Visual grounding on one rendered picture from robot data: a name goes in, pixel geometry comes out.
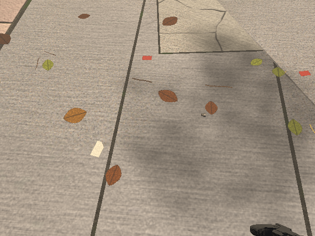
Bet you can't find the robot right hand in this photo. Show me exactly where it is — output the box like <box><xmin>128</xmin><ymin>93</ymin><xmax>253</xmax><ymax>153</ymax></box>
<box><xmin>250</xmin><ymin>223</ymin><xmax>303</xmax><ymax>236</ymax></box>

